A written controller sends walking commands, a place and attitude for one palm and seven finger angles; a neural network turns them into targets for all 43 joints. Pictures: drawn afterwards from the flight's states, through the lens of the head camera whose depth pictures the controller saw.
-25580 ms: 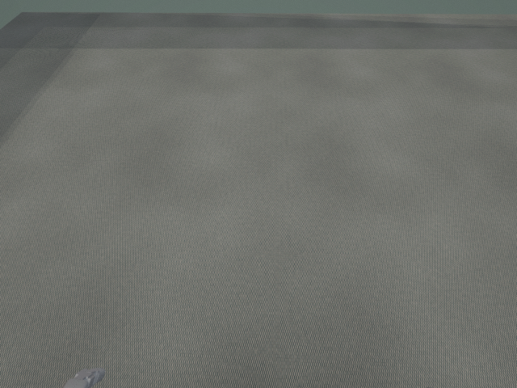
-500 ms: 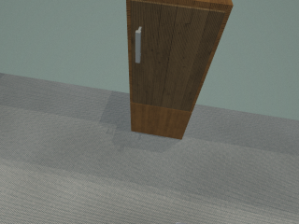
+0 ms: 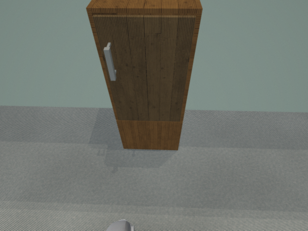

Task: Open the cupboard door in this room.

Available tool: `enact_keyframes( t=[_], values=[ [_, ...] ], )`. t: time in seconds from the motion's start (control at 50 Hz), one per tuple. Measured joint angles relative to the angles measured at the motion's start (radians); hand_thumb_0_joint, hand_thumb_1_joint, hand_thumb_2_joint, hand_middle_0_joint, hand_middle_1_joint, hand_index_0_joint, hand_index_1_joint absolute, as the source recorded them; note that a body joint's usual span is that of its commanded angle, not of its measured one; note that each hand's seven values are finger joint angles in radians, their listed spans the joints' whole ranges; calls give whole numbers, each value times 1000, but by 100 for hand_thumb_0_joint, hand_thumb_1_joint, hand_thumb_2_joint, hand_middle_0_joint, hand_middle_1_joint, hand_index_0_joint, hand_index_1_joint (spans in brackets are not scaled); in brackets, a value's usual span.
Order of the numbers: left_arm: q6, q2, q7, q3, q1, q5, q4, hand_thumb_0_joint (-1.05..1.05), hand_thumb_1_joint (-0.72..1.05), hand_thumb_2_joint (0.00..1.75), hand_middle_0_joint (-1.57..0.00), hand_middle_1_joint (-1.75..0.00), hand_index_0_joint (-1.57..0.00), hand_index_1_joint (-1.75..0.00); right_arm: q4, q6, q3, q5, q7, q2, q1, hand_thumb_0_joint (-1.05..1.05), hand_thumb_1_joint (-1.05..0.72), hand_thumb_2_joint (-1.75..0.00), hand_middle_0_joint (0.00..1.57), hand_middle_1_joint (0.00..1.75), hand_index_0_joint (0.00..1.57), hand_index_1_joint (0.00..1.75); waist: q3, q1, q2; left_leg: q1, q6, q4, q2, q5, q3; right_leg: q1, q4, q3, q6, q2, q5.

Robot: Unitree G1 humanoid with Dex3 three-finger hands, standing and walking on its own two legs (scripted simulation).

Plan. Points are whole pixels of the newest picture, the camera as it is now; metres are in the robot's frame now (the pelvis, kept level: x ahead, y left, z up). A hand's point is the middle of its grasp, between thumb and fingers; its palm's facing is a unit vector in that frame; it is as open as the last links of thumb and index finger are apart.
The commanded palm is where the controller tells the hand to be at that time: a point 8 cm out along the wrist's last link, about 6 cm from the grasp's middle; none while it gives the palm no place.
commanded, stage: take the last steps up to it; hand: left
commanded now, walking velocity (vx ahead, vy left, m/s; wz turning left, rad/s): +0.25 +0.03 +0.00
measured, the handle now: (111, 62) +0.73 +0.22 +0.03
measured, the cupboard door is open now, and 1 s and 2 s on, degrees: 0 0 0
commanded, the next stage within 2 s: come to a stop and stand still in 0.32 s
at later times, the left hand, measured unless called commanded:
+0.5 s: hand (89, 203) +0.23 +0.23 -0.17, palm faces +0.00 -0.98 -0.22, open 7.3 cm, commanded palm none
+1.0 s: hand (76, 212) +0.20 +0.27 -0.19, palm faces +0.05 -0.98 -0.21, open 7.3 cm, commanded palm none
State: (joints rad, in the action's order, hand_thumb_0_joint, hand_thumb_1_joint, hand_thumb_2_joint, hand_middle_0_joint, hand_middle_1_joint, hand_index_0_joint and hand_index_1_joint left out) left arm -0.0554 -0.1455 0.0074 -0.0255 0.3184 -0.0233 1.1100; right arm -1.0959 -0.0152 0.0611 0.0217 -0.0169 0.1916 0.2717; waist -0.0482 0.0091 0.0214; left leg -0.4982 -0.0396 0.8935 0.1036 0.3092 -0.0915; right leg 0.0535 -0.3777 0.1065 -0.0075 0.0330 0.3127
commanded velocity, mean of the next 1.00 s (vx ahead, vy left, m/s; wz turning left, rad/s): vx -0.01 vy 0.02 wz -0.01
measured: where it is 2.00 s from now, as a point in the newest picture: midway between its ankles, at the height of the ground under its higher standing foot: outside the picture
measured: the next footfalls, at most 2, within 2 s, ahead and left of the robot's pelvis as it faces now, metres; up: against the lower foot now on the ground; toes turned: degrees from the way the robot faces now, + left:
left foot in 0.16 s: +0.17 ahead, +0.15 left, +0.00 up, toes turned +9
right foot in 0.54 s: +0.26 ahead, -0.09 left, +0.00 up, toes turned -8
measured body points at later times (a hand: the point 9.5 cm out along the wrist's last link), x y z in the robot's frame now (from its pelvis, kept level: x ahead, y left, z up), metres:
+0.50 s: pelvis +0.15 +0.04 +0.00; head +0.17 +0.03 +0.45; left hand +0.23 +0.28 -0.15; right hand +0.13 -0.17 -0.17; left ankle +0.13 +0.14 -0.74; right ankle +0.20 -0.08 -0.72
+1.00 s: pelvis +0.15 +0.07 -0.01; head +0.18 +0.10 +0.44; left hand +0.20 +0.32 -0.17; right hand +0.21 -0.17 -0.15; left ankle +0.14 +0.17 -0.74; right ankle +0.19 -0.07 -0.71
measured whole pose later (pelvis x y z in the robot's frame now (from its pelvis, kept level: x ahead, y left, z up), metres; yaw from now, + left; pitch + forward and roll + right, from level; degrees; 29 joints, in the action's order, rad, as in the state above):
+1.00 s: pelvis +0.15 +0.07 -0.01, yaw +0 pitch -1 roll +0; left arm 0.07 -0.23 0.03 -0.06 0.15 -0.02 1.04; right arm -1.01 -0.02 0.05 0.02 0.02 0.17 0.17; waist -0.08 -0.01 -0.06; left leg -0.24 0.03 0.55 0.00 0.30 -0.07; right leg 0.42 -0.79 0.02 0.02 0.06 0.40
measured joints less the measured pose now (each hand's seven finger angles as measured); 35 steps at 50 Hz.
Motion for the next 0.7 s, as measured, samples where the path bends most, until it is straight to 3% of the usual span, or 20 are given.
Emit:
enact_keyframes(
  t=[0.14,0.18,0.24,0.3,0.4,0.48,0.56,0.64,0.7],
  values=[
    [11,-2,-2,-6,69,-1,50,0,91,90,-20,-30,-21,-30,45,29,-9,-2,-9,-18,-65,1,-91,-90,20,30,20,30,-23,-26,-27,83,28,-271,-19,-67,-25,-50,-48,8,49,25,95],
    [23,-6,-4,-8,76,4,59,0,91,90,-20,-30,-21,-30,59,56,-10,5,0,-22,-82,1,-91,-90,20,30,20,30,-31,-25,-41,101,56,-278,-34,-109,-37,12,-224,-7,37,47,163],
    [43,-16,-5,-9,47,7,57,0,91,90,-20,-30,-20,-30,67,70,-15,5,14,-37,-94,1,-91,-90,20,30,20,30,-39,-27,-54,126,84,-249,-41,-48,-69,194,-613,-54,-2,37,206],
    [44,-24,-10,-14,-3,1,32,1,91,90,-20,-30,-20,-30,61,76,-10,3,34,-39,-76,0,-93,-90,20,30,20,30,-27,-16,-52,193,84,-343,-59,-67,-85,334,-741,-42,-7,43,132],
    [41,-27,-7,-20,-90,-2,-41,0,91,90,-20,-30,-20,-30,23,72,-19,1,36,-42,-18,0,-93,-90,20,30,20,30,-1,-10,-44,291,87,-476,-86,-96,-89,430,-598,-30,12,61,33],
    [43,-31,-3,-21,-142,-1,-75,0,93,90,-20,-30,-20,-30,-7,57,-21,2,35,-56,19,0,-92,-90,20,30,20,30,3,3,-34,339,74,-494,-94,-71,-88,405,-411,-29,23,66,-17],
    [26,-30,10,-5,-163,0,-84,0,92,90,-19,-30,-20,-30,-38,40,-26,-5,38,-74,36,1,-91,-90,20,30,20,30,0,6,-34,351,44,-406,-89,11,-91,294,-180,-29,22,58,-142],
    [30,1,16,14,-184,5,-72,0,91,90,-20,-30,-20,-30,-37,6,-20,-16,38,-68,11,1,-91,-90,20,30,20,30,-15,33,10,312,18,-304,-63,121,-38,281,-191,6,-17,33,-84],
    [40,16,25,6,-210,4,-83,0,91,90,-20,-30,-20,-30,-18,-13,-12,-21,42,-62,-19,1,-91,-90,20,30,20,30,-43,23,2,235,12,-134,-81,205,12,276,-169,16,-24,40,-99]
  ],
)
